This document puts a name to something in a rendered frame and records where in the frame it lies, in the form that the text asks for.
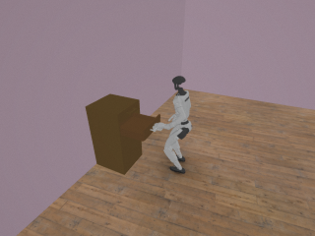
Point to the robot torso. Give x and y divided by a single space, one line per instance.
186 106

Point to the drawer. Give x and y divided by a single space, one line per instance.
138 126

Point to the cabinet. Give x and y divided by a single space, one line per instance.
111 149

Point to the left robot hand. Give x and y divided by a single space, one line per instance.
159 126

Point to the robot left forearm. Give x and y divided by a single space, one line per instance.
174 123

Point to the left robot upper arm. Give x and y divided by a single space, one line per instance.
178 104

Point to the right robot hand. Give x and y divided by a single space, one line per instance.
173 116

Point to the right robot foot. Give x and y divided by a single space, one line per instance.
181 159

